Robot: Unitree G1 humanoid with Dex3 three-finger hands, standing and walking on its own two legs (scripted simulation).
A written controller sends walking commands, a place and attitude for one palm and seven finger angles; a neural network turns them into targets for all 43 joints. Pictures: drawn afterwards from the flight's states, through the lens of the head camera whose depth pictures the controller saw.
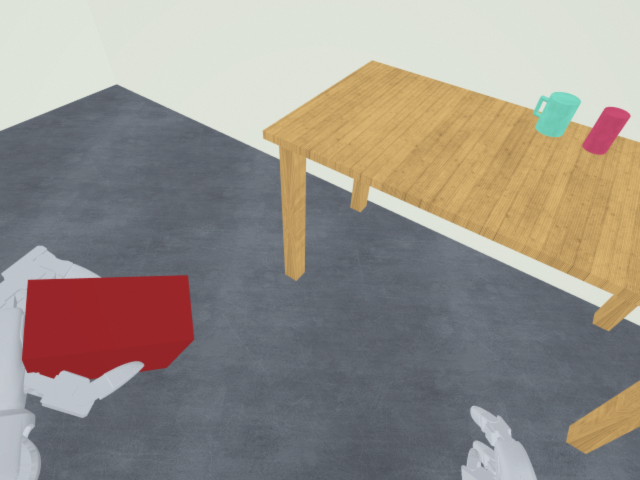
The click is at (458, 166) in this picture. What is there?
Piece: table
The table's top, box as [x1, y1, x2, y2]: [263, 60, 639, 305]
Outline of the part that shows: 263,130 263,138 639,305 639,142 617,136 604,154 593,154 586,151 581,146 581,144 591,129 590,127 570,121 564,133 561,136 546,136 535,129 534,126 538,117 532,114 532,109 372,60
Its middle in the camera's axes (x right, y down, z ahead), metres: +0.51 -0.21 +1.05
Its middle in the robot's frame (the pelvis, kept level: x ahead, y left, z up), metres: +0.94 -0.46 -0.12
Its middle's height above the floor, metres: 0.65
